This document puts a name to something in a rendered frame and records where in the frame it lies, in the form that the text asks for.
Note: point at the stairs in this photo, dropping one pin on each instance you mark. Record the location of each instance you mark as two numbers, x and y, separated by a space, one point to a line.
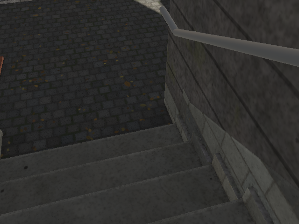
149 176

